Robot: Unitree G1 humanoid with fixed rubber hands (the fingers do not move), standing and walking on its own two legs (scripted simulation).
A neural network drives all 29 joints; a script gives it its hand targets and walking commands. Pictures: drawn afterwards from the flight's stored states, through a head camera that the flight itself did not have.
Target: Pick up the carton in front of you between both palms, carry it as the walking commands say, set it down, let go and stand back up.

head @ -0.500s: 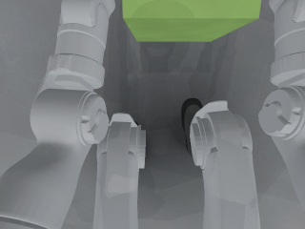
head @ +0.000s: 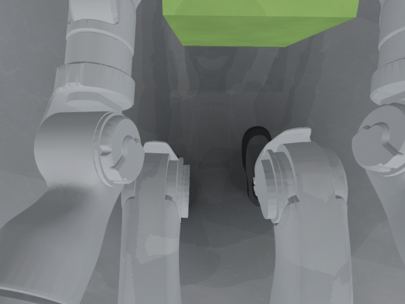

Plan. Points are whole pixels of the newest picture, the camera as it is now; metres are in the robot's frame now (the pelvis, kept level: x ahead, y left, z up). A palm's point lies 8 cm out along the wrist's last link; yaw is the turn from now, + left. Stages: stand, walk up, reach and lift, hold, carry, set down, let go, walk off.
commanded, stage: set down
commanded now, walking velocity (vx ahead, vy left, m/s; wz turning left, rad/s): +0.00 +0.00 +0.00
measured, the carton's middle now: out of the picture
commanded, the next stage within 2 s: let go in 1.58 s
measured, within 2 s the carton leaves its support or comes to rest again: rests again in 0.02 s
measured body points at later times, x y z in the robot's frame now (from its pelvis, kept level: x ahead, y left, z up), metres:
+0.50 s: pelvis +0.00 -0.01 -0.01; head +0.39 -0.03 +0.19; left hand +0.60 +0.10 -0.21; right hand +0.55 -0.29 -0.20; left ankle +0.08 +0.10 -0.34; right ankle +0.12 -0.12 -0.34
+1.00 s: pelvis +0.00 -0.01 +0.08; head +0.36 -0.05 +0.34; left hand +0.62 +0.09 -0.04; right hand +0.57 -0.29 -0.04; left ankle +0.08 +0.10 -0.34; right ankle +0.12 -0.12 -0.34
